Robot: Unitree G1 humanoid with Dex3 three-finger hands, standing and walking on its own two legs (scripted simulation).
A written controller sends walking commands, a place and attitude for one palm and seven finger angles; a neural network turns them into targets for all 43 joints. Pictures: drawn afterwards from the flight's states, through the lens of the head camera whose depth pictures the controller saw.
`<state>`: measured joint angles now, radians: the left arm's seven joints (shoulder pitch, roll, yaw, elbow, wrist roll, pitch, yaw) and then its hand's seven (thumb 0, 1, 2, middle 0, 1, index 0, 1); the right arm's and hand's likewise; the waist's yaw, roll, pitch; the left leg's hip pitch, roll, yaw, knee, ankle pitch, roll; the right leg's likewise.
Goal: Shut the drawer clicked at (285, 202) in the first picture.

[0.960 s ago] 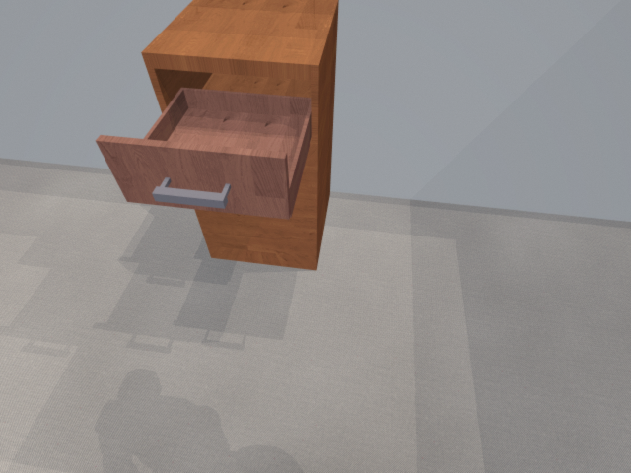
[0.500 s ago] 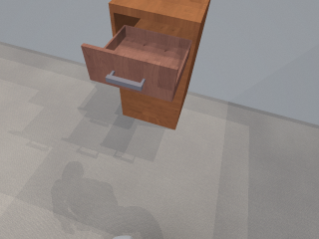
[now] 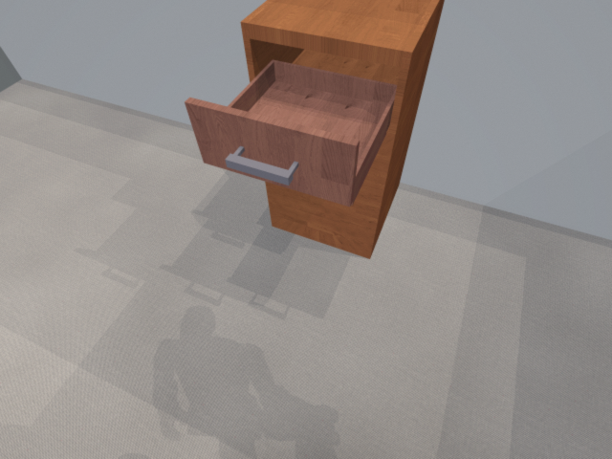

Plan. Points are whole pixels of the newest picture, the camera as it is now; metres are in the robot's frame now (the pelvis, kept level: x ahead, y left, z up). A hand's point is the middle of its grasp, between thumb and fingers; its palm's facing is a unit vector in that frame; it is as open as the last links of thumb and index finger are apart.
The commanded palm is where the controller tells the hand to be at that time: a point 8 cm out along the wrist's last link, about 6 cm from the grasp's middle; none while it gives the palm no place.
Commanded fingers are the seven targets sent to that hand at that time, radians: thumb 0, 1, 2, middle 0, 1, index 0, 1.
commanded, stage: stand and wait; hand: left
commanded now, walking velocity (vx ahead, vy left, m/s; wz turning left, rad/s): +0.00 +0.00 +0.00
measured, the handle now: (263, 163) +0.68 +0.13 -0.07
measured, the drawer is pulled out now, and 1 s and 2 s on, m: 0.30 0.30 0.30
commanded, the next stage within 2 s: look at it before walking up in 0.28 s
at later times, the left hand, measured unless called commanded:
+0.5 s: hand out of the picture +0.03 +0.16 -0.17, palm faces +0.03 -0.98 -0.21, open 7.3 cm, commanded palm none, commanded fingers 0.00 0.90 0.90 -0.20 -0.30 -0.20 -0.30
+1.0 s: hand out of the picture +0.02 +0.16 -0.17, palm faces +0.04 -0.98 -0.19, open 7.4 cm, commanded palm none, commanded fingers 0.00 0.90 0.90 -0.20 -0.30 -0.20 -0.30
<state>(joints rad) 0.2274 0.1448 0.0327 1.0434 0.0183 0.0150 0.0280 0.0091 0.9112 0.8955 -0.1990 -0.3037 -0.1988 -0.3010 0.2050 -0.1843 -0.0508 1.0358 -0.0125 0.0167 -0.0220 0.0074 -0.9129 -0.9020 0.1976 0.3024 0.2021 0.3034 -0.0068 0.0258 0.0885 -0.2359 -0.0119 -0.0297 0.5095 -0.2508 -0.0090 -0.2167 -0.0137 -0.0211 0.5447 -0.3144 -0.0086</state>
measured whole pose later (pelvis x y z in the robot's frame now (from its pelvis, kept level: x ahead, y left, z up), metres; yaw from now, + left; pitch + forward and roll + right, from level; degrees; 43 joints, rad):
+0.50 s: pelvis +0.01 -0.02 +0.01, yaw -1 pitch -1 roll +0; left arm 0.23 0.15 0.03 1.12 0.01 0.00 0.03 0.01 0.92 0.90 -0.20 -0.30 -0.20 -0.30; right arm 0.26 -0.12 -0.03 1.14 -0.01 0.00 -0.04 0.01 -0.91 -0.90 0.20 0.30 0.20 0.30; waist -0.01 0.01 0.08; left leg -0.15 0.03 -0.03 0.40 -0.22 -0.04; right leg -0.13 0.03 -0.02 0.41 -0.26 -0.03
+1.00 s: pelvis +0.01 -0.01 +0.01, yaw -1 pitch -2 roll +0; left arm 0.25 0.14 0.03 1.13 0.01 -0.01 0.03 0.01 0.91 0.90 -0.20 -0.30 -0.20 -0.30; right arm 0.27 -0.13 -0.03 1.14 -0.01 0.00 -0.04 0.01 -0.91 -0.90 0.20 0.30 0.20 0.30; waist 0.00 0.01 0.07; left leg -0.15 0.03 -0.03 0.39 -0.22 -0.03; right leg -0.12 0.03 -0.02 0.40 -0.25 -0.03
